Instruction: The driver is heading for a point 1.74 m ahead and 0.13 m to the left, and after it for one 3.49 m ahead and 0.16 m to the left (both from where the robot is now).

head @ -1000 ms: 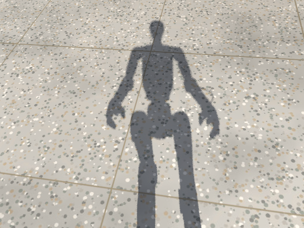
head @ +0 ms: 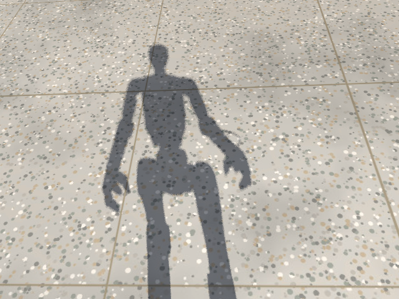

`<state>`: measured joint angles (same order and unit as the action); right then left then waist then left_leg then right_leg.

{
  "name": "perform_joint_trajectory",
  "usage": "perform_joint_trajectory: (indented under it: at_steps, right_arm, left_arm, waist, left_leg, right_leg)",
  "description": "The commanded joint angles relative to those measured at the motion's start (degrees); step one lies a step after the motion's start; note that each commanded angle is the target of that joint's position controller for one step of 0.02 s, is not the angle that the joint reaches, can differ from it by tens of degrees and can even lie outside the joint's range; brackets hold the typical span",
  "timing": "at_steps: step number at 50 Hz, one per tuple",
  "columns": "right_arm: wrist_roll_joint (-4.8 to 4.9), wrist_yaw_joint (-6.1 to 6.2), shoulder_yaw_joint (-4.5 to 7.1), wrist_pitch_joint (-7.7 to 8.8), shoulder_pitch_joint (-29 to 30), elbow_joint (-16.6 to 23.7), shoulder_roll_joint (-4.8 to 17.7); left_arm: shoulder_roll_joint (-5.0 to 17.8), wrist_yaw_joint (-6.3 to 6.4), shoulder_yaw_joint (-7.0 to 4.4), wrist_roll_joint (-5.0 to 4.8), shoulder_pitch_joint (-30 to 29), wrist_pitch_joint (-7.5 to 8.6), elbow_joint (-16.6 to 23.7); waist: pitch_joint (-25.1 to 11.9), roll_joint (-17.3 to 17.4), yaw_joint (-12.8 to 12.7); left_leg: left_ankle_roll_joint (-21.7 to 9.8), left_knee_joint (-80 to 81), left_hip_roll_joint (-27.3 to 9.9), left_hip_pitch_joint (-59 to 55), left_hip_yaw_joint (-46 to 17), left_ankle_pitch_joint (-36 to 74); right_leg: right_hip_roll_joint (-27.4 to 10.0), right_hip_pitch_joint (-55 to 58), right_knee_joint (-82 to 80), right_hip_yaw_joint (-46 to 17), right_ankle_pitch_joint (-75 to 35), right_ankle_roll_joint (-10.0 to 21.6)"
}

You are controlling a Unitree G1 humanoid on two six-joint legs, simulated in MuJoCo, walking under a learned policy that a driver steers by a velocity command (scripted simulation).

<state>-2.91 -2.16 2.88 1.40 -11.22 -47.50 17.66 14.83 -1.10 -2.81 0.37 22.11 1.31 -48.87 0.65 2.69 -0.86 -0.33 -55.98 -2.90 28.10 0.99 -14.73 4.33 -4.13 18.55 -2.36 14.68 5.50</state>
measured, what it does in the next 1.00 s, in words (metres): walks ahead: left foot, then right foot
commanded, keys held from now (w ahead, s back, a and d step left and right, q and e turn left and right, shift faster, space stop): w+e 0.24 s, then w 0.06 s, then w+q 0.54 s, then q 0.16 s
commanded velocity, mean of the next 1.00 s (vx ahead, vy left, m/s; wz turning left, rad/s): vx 0.46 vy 0.00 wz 0.02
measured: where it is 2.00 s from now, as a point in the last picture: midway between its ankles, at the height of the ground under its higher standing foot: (246, 256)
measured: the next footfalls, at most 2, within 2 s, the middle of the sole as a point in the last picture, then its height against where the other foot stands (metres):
left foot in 0.30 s outside the picture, level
right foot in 0.78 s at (278, 280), level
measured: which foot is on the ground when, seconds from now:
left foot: up 0.00-0.28, down 0.30-0.78, up 0.80-1.00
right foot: down 0.00-0.32, up 0.34-0.76, down 0.78-1.00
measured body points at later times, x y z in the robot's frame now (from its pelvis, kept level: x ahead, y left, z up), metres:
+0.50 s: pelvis +0.28 +0.01 -0.01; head +0.31 +0.01 +0.44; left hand +0.42 +0.25 -0.13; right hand +0.29 -0.28 -0.13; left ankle +0.33 +0.08 -0.75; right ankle +0.20 -0.10 -0.67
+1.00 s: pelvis +0.53 -0.07 +0.00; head +0.56 -0.09 +0.45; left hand +0.59 +0.20 -0.11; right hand +0.64 -0.35 -0.13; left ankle +0.52 +0.05 -0.66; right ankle +0.53 -0.16 -0.75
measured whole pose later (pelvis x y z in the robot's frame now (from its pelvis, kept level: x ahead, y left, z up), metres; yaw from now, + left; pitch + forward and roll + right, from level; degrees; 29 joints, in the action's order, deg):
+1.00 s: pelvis +0.53 -0.07 +0.00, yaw +5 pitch +1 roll +0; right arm -1.6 -1.6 4.9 -0.3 -13.4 -46.5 18.1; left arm 13.9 0.6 -1.5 1.3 15.0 4.9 -46.5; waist 2.9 2.8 0.0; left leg -1.2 -62.1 0.0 31.9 -0.6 -17.9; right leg -0.6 -10.5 20.9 6.9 11.6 2.4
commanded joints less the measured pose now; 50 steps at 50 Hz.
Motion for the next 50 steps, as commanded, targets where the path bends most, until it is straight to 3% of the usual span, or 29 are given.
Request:
perform_joint_trajectory:
  at_steps: [1,6,10,12,14,15,16,17,18,19,20,22,25,29,34,36,37,38,39,40,41,42,43,44,45,47,50]
  right_arm:
    - [-0.09,-0.03,0.68,0.26,4.5,4.2,4.3]
    - [0.53,-0.18,-0.33,0.27,14.6,8.3,2.9]
    - [1.29,-0.37,-1.09,0.93,19.8,11.3,2.6]
    - [1.57,0.12,-0.87,1.29,16.1,11.1,3.8]
    - [1.76,1.43,0.35,1.75,3.0,6.9,6.5]
    - [1.67,2.31,0.94,2.26,-6.1,4.6,7.6]
    - [0.20,3.31,1.76,2.73,-15.1,3.6,10.9]
    - [-0.82,3.04,2.95,2.41,-15.0,2.5,15.8]
    - [1.18,2.23,2.39,2.01,-10.6,2.5,11.1]
    - [1.74,1.98,1.62,2.18,-5.0,3.5,7.1]
    - [1.61,1.67,1.00,2.46,-3.2,3.2,4.4]
    - [1.82,1.66,0.21,3.01,-4.0,1.3,2.8]
    - [2.50,1.39,0.37,3.89,-7.8,-1.2,3.4]
    - [2.61,1.75,1.07,3.30,-10.4,-2.4,5.0]
    - [2.40,1.40,2.01,2.86,-13.5,-2.8,6.6]
    - [2.26,1.68,2.43,2.55,-13.0,-2.5,7.3]
    - [2.34,1.85,2.64,2.40,-12.1,-2.2,7.7]
    - [2.43,1.78,2.51,2.55,-12.2,-2.0,6.9]
    - [3.04,1.57,1.83,2.99,-11.0,-0.2,4.1]
    - [4.48,1.76,0.75,2.85,-14.4,2.3,-1.1]
    - [2.91,2.20,1.52,1.80,-15.5,1.3,3.2]
    - [2.14,1.90,1.88,1.26,-13.3,0.6,3.9]
    - [2.08,1.47,1.77,1.04,-11.2,0.7,2.6]
    - [1.77,1.26,1.91,0.51,-10.4,0.7,2.0]
    - [1.21,1.04,2.08,-0.28,-10.5,0.8,1.9]
    - [1.13,0.72,2.13,-1.43,-10.1,1.4,1.0]
    - [1.19,-0.18,1.74,-2.26,-5.0,4.0,0.1]
  left_arm:
    - [9.6,0.40,-2.27,-0.61,2.5,1.95,1.6]
    - [8.9,1.03,-2.15,-0.14,7.3,1.90,-0.4]
    - [10.0,1.79,-2.37,0.14,8.3,2.00,-1.3]
    - [10.8,2.16,-2.52,0.18,5.4,2.16,-0.8]
    - [11.7,1.91,-2.65,0.44,2.7,2.58,-0.6]
    - [11.6,1.59,-2.58,0.27,1.9,2.84,-0.8]
    - [7.2,1.32,-1.40,0.40,4.0,3.24,-0.1]
    - [2.2,0.87,-0.63,-1.28,12.5,2.96,0.1]
    - [6.7,1.10,-0.91,1.02,9.6,2.83,-0.9]
    - [7.3,0.74,-1.10,1.14,4.3,2.81,-0.2]
    - [7.0,0.47,-0.79,1.60,0.0,2.97,0.8]
    - [6.2,-0.20,-0.50,2.58,-2.6,2.43,2.1]
    - [4.1,-0.75,0.47,2.97,-4.5,1.80,3.3]
    - [2.5,-1.12,2.07,2.41,-16.0,1.68,7.5]
    - [4.0,-0.52,2.14,1.17,-22.9,2.20,10.0]
    - [5.1,-0.05,1.66,1.10,-21.1,2.66,10.0]
    - [5.6,0.28,1.30,1.16,-17.7,3.06,9.1]
    - [7.5,0.93,0.48,1.63,-12.1,3.76,7.4]
    - [11.7,1.84,-0.72,2.87,-3.8,4.42,6.7]
    - [16.9,2.35,-2.02,3.38,-0.5,3.56,6.6]
    - [13.9,2.24,-1.94,2.55,-2.1,2.68,6.3]
    - [8.6,1.92,-0.71,2.13,-5.8,2.66,7.2]
    - [5.8,1.71,-0.03,1.85,-8.4,3.06,7.4]
    - [4.5,1.74,0.36,1.81,-9.1,3.47,7.2]
    - [4.0,1.82,0.52,1.53,-8.9,3.90,6.7]
    - [4.4,1.66,0.28,0.92,-7.2,4.64,5.7]
    - [5.4,1.97,-0.20,0.39,-6.9,4.28,5.1]
  waist:
    - [3.3,-6.3,-0.2]
    - [5.3,-7.5,-3.2]
    - [5.4,-8.4,-4.3]
    - [4.3,-8.7,-1.7]
    - [-2.5,-8.2,3.5]
    - [-7.2,-6.6,8.1]
    - [-14.8,-0.5,10.1]
    - [-18.7,15.4,4.4]
    - [-12.5,7.5,3.5]
    - [-5.1,2.4,2.2]
    - [-2.3,-1.4,2.2]
    - [-0.7,1.1,0.3]
    - [-0.9,1.8,-0.7]
    - [2.8,1.8,1.3]
    - [1.4,1.7,3.6]
    - [0.8,1.9,2.3]
    - [0.0,1.4,0.4]
    - [-2.7,-1.1,-1.8]
    - [-9.2,-7.3,-5.6]
    - [-14.1,-18.7,-4.7]
    - [-11.1,-14.7,-2.6]
    - [-5.0,-8.1,-1.4]
    - [-1.0,-6.0,-0.5]
    - [0.0,-7.0,0.4]
    - [0.1,-8.4,1.5]
    - [-2.2,-8.6,2.3]
    - [-1.9,-9.7,2.3]
  left_leg:
    - [1.7,-0.7,-0.5,14.1,-0.2,4.8]
    - [3.2,9.2,0.9,16.2,1.2,9.2]
    - [1.4,18.9,2.8,11.0,1.3,11.8]
    - [-0.5,23.0,3.7,2.9,0.6,11.3]
    - [-2.9,24.7,7.1,-14.3,2.0,7.3]
    - [-4.3,27.6,4.9,-25.8,0.9,9.0]
    - [-6.5,29.1,-7.4,-37.4,-12.3,-6.1]
    - [-14.5,37.7,-20.8,-45.9,-43.6,-10.0]
    - [-14.9,41.7,-18.3,-39.3,-48.4,-14.2]
    - [-14.8,41.5,-16.3,-31.6,-38.0,-11.7]
    - [-14.2,41.7,-13.3,-26.6,-30.6,-3.9]
    - [-13.2,42.8,-8.7,-21.7,-22.7,8.5]
    - [-14.6,43.6,-7.4,-19.7,-18.9,18.5]
    - [-14.0,46.8,-5.0,-14.3,-15.7,13.9]
    - [-11.1,42.7,-4.9,-16.0,-16.8,18.3]
    - [-9.8,39.2,-5.5,-16.7,-19.0,17.9]
    - [-8.9,35.7,-4.7,-15.9,-19.3,18.1]
    - [-7.6,28.1,-1.8,-14.0,-17.8,18.9]
    - [-5.8,13.6,2.2,-9.0,-13.5,11.9]
    - [-4.0,-0.8,9.4,5.4,-5.5,-14.1]
    - [-4.5,-8.7,6.0,10.4,-5.0,-15.6]
    - [-4.7,-11.0,3.3,11.0,-6.1,-10.6]
    - [-3.9,-10.1,1.8,9.8,-5.6,-7.0]
    - [-3.1,-9.1,0.8,8.0,-4.9,-5.8]
    - [-2.1,-8.9,0.6,6.6,-4.2,-5.8]
    - [-1.0,-9.6,1.6,5.5,-3.0,-4.7]
    - [0.2,-4.9,1.8,8.2,-1.6,-0.1]
  right_leg:
    - [-12.9,6.3,-9.2,-14.8,-13.5,7.3]
    - [-11.4,5.6,-7.8,-14.6,-21.8,7.4]
    - [-12.3,6.2,-5.5,-16.5,-30.8,6.7]
    - [-12.8,5.2,-3.5,-17.0,-36.7,4.8]
    - [-10.8,4.2,8.1,-14.6,-52.2,2.2]
    - [-8.4,0.6,19.8,-12.3,-49.2,1.1]
    - [-5.1,-6.3,35.6,-9.4,-31.1,0.7]
    - [5.6,-22.8,52.6,-5.4,13.4,-1.7]
    - [2.1,-27.4,56.5,-7.5,11.9,-0.4]
    - [-0.5,-28.3,56.0,-6.5,6.4,-0.3]
    - [-2.5,-27.8,53.4,-5.0,3.7,-0.3]
    - [-5.2,-25.9,48.7,-2.9,3.0,-1.4]
    - [-6.4,-25.9,42.4,-0.4,4.0,-3.7]
    - [-7.2,-25.5,26.9,2.6,-3.3,-6.6]
    - [-4.9,-19.2,16.7,3.0,-9.8,-7.3]
    - [-4.2,-14.7,13.0,2.2,-7.1,-6.7]
    - [-3.6,-9.6,9.6,2.3,-6.6,-6.1]
    - [-4.4,-1.5,6.6,1.1,-5.3,-4.8]
    - [-15.3,8.8,3.1,-9.7,4.0,-1.9]
    - [-28.9,18.9,-3.3,-30.5,14.8,2.9]
    - [-30.0,14.0,-5.0,-37.2,20.5,5.4]
    - [-27.0,8.5,-5.3,-30.2,18.7,4.7]
    - [-24.4,3.6,-5.6,-21.4,4.3,4.0]
    - [-22.3,1.1,-5.2,-14.4,-9.5,3.0]
    - [-20.7,-0.3,-4.0,-9.2,-23.0,2.5]
    - [-19.9,0.2,-1.3,-2.9,-42.4,2.7]
    - [-19.6,0.8,-1.8,2.8,-46.1,3.3]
